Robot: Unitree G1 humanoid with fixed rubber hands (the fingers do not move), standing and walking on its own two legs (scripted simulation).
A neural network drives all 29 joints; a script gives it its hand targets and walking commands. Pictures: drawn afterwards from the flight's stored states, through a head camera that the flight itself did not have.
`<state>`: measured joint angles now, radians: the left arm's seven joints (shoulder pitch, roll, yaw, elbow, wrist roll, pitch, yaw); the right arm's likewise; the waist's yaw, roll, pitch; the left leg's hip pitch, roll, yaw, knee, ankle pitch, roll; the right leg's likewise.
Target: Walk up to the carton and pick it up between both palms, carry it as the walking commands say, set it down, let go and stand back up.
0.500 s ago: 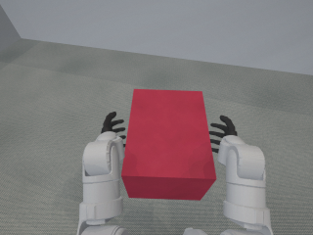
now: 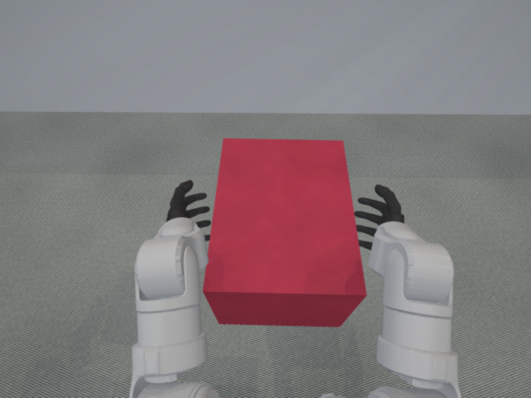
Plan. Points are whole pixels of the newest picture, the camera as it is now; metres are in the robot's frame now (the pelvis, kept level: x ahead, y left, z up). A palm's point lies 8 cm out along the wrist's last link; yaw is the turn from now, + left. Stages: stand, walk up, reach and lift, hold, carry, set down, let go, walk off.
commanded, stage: carry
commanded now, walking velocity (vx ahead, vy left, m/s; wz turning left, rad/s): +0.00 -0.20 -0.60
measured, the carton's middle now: (281, 232) +0.38 +0.00 +0.01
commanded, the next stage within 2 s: none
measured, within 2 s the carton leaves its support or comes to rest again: neither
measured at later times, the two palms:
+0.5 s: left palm (437, 196) +0.37 -0.23 +0.11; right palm out of the picture +0.28 -0.50 +0.11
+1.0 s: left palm out of the picture +0.32 -0.61 +0.11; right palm out of the picture +0.16 -0.84 +0.11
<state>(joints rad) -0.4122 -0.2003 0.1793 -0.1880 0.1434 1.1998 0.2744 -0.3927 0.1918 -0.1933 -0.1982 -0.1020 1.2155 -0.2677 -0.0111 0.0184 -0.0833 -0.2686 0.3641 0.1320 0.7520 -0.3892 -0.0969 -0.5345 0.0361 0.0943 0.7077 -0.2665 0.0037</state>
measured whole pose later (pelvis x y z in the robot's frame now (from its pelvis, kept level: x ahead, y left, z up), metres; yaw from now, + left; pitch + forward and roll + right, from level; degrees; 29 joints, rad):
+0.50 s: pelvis +0.03 -0.27 +0.02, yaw -17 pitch +5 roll -3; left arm -0.41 -0.20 0.18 -0.18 0.14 1.20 0.28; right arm -0.39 0.19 -0.19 -0.18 -0.10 1.20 -0.27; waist -0.01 0.04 -0.05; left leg -0.29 0.29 0.12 0.66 -0.37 -0.07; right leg -0.60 0.05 0.12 0.96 -0.44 0.03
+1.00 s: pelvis -0.02 -0.56 +0.01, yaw -32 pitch +6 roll +0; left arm -0.41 -0.20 0.19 -0.19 0.14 1.20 0.28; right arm -0.39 0.19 -0.19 -0.18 -0.10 1.20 -0.27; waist -0.02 -0.02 -0.05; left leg -0.33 0.15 0.10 0.63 -0.38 -0.05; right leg -0.55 0.18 0.15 1.10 -0.48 0.07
